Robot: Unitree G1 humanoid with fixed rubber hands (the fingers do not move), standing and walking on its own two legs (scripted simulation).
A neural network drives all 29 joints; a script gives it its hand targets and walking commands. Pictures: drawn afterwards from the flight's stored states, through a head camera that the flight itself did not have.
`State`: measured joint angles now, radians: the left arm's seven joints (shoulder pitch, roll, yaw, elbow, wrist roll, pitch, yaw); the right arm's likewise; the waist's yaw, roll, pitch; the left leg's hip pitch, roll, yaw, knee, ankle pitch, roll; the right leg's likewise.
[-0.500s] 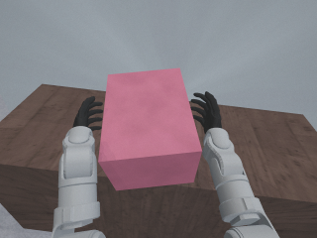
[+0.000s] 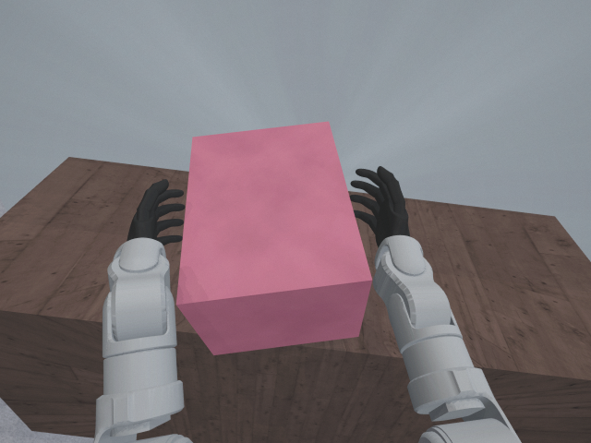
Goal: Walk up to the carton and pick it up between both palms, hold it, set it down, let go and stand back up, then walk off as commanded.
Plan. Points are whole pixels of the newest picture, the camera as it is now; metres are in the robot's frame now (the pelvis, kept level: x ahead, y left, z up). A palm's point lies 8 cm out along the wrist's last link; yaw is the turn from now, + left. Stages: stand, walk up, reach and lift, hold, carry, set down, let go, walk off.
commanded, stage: hold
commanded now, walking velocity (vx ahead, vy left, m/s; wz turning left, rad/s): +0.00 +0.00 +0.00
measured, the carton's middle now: (273, 234) +0.42 +0.00 +0.10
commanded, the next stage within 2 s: none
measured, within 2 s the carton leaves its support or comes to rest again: neither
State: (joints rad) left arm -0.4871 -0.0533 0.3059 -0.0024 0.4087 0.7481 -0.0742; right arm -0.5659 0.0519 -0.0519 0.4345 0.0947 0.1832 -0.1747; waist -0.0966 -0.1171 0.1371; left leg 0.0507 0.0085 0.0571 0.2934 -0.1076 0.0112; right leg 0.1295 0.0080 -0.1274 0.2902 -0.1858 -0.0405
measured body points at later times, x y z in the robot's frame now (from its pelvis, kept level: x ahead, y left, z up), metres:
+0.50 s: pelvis -0.01 +0.00 +0.00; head -0.03 +0.04 +0.45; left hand +0.37 +0.16 +0.16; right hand +0.36 -0.14 +0.18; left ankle +0.05 +0.11 -0.75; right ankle +0.01 -0.09 -0.75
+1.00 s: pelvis -0.01 +0.01 +0.00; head -0.03 +0.03 +0.45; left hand +0.37 +0.15 +0.16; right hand +0.36 -0.16 +0.17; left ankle +0.05 +0.11 -0.75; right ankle +0.01 -0.09 -0.75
